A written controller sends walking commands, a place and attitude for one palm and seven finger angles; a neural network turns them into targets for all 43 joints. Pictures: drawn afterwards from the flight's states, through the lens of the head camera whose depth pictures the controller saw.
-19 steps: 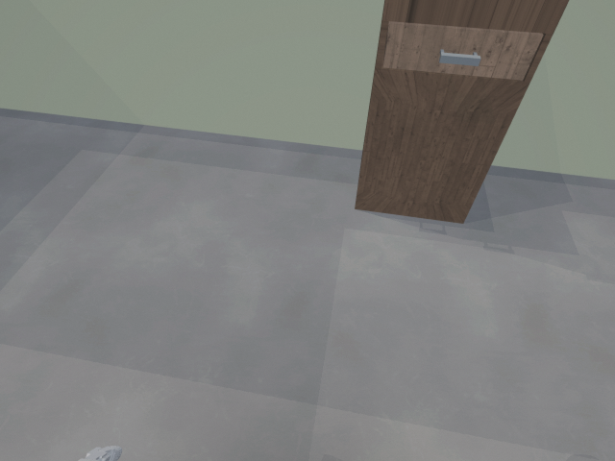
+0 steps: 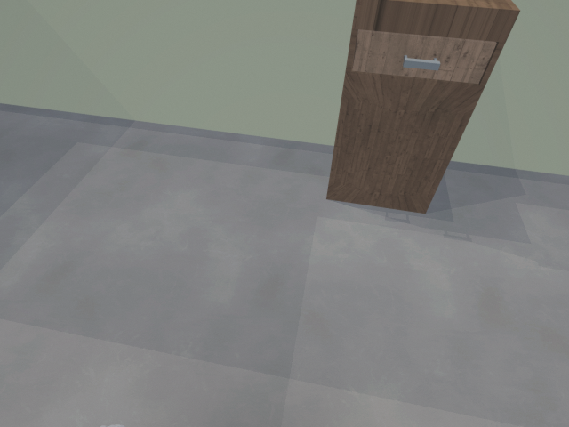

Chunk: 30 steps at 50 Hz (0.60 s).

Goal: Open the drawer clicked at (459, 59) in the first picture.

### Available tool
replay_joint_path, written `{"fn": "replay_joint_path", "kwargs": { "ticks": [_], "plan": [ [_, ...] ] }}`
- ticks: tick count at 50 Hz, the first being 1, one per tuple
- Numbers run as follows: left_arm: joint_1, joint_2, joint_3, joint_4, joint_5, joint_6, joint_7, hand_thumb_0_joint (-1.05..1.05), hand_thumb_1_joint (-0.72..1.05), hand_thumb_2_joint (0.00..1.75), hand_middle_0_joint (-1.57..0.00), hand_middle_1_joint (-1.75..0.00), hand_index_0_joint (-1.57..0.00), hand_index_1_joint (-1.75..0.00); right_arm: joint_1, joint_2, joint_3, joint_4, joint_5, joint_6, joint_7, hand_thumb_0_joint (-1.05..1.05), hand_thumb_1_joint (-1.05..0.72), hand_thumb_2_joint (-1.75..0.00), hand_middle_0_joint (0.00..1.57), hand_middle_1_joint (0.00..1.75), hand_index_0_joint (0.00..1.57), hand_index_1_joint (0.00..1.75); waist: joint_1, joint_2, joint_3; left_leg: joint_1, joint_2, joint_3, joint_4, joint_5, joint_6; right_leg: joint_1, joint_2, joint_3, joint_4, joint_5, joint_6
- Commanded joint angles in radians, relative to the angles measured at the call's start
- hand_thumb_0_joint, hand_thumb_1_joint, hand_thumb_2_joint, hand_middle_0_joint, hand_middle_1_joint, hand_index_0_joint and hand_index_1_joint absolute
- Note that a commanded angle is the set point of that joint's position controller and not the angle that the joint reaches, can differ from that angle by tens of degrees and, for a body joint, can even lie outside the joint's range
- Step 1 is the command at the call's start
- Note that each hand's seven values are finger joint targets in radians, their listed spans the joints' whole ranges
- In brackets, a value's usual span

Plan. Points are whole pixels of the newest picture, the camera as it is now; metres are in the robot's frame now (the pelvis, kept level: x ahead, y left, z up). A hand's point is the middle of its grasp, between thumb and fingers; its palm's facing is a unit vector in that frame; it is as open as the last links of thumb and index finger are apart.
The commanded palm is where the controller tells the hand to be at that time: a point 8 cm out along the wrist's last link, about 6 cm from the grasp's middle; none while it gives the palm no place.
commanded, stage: stand and wait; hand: left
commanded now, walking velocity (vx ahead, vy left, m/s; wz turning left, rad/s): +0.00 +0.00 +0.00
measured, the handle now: (420, 61) +1.27 -0.39 -0.02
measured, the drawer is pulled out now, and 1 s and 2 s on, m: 0.00 0.00 0.00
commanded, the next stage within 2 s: look at it before walking up in 0.58 s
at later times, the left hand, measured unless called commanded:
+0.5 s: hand out of the picture +0.06 +0.24 -0.15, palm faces -0.02 -0.94 -0.34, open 7.4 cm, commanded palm none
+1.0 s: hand out of the picture +0.06 +0.24 -0.15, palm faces -0.03 -0.94 -0.33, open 7.4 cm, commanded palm none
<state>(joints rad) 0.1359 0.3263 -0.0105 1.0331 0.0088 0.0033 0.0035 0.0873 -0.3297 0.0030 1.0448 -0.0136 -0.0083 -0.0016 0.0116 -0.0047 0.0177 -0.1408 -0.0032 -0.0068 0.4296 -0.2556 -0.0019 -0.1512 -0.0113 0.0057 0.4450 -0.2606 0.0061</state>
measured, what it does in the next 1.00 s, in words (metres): stands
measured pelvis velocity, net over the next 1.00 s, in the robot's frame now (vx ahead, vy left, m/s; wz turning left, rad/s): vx -0.02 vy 0.00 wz -0.01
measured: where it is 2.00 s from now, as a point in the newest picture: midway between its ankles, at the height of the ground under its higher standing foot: outside the picture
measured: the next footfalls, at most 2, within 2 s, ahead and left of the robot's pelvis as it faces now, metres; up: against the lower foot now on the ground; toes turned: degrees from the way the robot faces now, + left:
none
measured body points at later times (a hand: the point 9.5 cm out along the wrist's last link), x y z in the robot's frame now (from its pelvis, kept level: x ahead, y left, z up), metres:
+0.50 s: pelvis -0.02 -0.01 +0.00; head -0.02 -0.01 +0.45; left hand +0.06 +0.29 -0.13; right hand +0.05 -0.30 -0.13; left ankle -0.01 +0.12 -0.74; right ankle -0.01 -0.12 -0.74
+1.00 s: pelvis -0.02 +0.00 +0.00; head -0.01 +0.00 +0.45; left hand +0.06 +0.29 -0.13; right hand +0.06 -0.30 -0.13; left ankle -0.01 +0.12 -0.74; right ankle -0.01 -0.12 -0.74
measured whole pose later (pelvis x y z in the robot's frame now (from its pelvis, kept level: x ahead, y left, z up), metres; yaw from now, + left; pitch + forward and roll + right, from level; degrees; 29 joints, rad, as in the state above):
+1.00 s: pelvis -0.02 +0.00 +0.00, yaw +0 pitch -2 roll +0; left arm 0.14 0.34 -0.01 1.09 0.01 0.00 0.00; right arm 0.11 -0.34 0.00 1.12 -0.01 -0.01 0.00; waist 0.01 0.00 0.03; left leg -0.14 0.01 0.00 0.37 -0.20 -0.01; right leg -0.14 0.00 0.01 0.38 -0.20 0.00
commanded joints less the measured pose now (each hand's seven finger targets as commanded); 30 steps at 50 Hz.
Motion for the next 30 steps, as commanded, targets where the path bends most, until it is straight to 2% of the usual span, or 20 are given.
{"fn": "replay_joint_path", "kwargs": {
  "ticks": [1,16,21,26,30],
  "plan": [
    [-0.05,0.215,0.051,-0.067,0.001,-0.028,0.011,0.0,0.9,0.9,-0.2,-0.3,-0.2,-0.3,-0.048,-0.208,-0.048,-0.062,0.002,-0.026,-0.015,0.0,-0.9,-0.9,0.2,0.3,0.2,0.3,-0.012,-0.004,-0.067,0.011,0.111,-0.077,-0.063,0.235,0.035,0.013,-0.107,0.088,-0.07,0.241,-0.039],
    [-0.037,0.223,0.046,-0.018,0.0,-0.029,0.009,0.0,0.9,0.9,-0.2,-0.3,-0.2,-0.3,-0.018,-0.216,-0.04,-0.004,0.006,-0.025,-0.011,0.0,-0.9,-0.9,0.2,0.3,0.2,0.3,-0.009,-0.007,-0.046,-0.001,0.116,-0.087,-0.101,0.154,0.03,0.007,-0.11,0.104,-0.115,0.151,-0.04],
    [-0.038,0.222,0.045,-0.015,0.001,-0.028,0.008,0.0,0.9,0.9,-0.2,-0.3,-0.2,-0.3,-0.015,-0.216,-0.039,0.003,0.004,-0.022,-0.008,0.0,-0.9,-0.9,0.2,0.3,0.2,0.3,-0.009,-0.011,-0.017,-0.014,0.114,-0.089,-0.111,0.107,0.029,-0.023,-0.109,0.112,-0.137,0.073,-0.039],
    [-0.038,0.221,0.045,-0.016,0.002,-0.031,0.008,0.0,0.9,0.9,-0.2,-0.3,-0.2,-0.3,-0.008,-0.214,-0.041,0.004,0.005,-0.024,-0.008,0.0,-0.9,-0.9,0.2,0.3,0.2,0.3,-0.012,-0.016,-0.036,-0.004,0.114,-0.089,-0.106,0.127,0.027,-0.02,-0.109,0.116,-0.137,0.093,-0.04],
    [-0.04,0.222,0.044,-0.016,0.002,-0.032,0.008,0.0,0.9,0.9,-0.2,-0.3,-0.2,-0.3,-0.008,-0.211,-0.041,0.006,0.004,-0.024,-0.007,0.0,-0.9,-0.9,0.2,0.3,0.2,0.3,-0.013,-0.015,-0.026,-0.008,0.114,-0.087,-0.109,0.128,0.026,-0.023,-0.111,0.117,-0.139,0.099,-0.04]
  ]
}}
